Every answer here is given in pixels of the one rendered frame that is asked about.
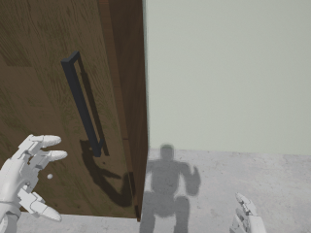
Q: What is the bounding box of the right robot hand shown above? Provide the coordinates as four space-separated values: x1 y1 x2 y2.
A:
229 192 267 233

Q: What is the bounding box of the left robot hand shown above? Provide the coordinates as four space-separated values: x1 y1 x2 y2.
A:
0 134 68 222

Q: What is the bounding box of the left robot forearm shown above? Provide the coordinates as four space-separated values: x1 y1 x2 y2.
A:
0 201 21 233

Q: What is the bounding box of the handle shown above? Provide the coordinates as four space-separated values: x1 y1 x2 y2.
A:
60 50 104 157

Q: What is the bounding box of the wardrobe door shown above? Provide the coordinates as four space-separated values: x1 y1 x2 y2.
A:
0 0 136 218

